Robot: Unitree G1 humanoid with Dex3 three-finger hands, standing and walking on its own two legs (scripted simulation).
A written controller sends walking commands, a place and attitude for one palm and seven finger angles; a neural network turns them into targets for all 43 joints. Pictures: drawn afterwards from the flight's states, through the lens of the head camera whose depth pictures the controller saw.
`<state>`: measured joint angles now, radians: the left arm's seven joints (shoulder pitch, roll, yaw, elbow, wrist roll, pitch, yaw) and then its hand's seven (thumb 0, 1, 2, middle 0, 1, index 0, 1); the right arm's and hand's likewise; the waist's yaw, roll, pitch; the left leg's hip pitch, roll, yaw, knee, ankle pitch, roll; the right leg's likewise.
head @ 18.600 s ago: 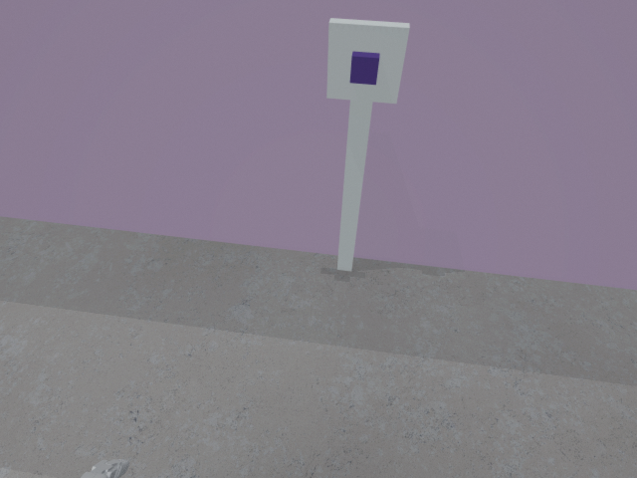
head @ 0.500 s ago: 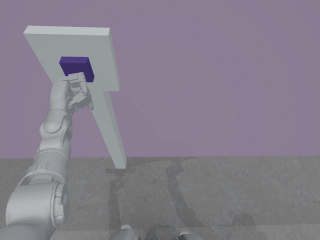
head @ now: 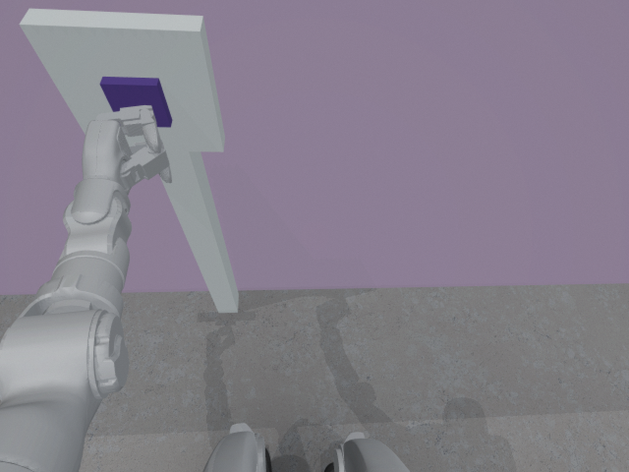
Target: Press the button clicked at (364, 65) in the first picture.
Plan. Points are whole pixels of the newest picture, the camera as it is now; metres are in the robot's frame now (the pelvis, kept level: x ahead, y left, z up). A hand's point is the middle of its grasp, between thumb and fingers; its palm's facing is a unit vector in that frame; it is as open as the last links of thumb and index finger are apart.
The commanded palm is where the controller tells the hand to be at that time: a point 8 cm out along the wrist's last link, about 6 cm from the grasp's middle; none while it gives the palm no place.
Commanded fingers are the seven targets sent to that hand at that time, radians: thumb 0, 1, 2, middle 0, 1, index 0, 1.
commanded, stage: hold the button down briefly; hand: left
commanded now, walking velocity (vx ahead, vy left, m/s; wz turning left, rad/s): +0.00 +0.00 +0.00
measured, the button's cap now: (140, 97) +0.55 +0.19 +0.13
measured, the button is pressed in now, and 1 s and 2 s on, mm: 13 0 0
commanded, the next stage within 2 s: pull the fist back off the button in 0.12 s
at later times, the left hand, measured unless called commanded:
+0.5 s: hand (160, 156) +0.49 +0.16 +0.09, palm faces -0.02 -1.00 -0.02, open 3.0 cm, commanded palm +0.47 +0.21 +0.10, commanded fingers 0.00 0.90 0.90 -1.30 -1.50 -1.30 -1.50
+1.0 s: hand (153, 191) +0.44 +0.17 +0.09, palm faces -0.03 -1.00 -0.01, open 3.1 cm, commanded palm +0.40 +0.22 +0.10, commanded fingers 0.00 0.90 0.90 -1.30 -1.50 -1.30 -1.50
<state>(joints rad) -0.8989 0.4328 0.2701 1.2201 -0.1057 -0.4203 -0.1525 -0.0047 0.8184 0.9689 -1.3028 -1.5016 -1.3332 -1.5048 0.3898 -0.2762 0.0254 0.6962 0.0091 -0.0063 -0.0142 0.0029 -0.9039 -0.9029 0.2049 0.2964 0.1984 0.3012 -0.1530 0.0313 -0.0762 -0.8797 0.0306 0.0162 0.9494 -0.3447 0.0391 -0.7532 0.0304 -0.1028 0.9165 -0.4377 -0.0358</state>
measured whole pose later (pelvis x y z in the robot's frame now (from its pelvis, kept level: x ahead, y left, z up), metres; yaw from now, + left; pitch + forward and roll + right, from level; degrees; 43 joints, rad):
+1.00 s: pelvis +0.03 +0.01 +0.02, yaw -2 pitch +12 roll -2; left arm -0.43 0.29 0.22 0.69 -0.19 -0.34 -0.17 0.01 0.90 0.90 -1.30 -1.50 -1.30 -1.50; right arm 0.35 -0.26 0.01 0.58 0.04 0.02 0.00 0.01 -0.90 -0.90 0.20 0.30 0.20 0.30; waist -0.08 0.04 -0.10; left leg -0.70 0.03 0.06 0.87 -0.38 0.05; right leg -0.59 0.03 -0.05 0.83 -0.45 -0.02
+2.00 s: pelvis +0.03 -0.01 +0.05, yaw +0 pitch -1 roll -1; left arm 0.19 0.30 0.15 -0.06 -0.14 -0.09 -0.01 0.01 0.90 0.90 -1.30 -1.50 -1.30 -1.50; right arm 0.18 -0.25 0.04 0.58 0.05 -0.06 -0.09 0.01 -0.90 -0.90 0.20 0.30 0.20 0.30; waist 0.02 0.06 -0.02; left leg -0.31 0.01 0.04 0.57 -0.25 0.03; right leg -0.20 0.03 -0.06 0.54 -0.33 -0.04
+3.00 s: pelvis +0.04 +0.00 +0.06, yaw +0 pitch -5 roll -1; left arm 0.53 0.33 0.29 -0.48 -0.07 -0.10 0.09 0.01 0.89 0.89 -1.31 -1.50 -1.30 -1.50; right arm 0.19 -0.22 0.03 0.60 0.00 -0.06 -0.07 0.01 -0.90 -0.90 0.20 0.30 0.20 0.30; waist 0.05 0.07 0.02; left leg -0.15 -0.01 0.05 0.43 -0.20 0.04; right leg -0.02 0.02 -0.06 0.35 -0.25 -0.02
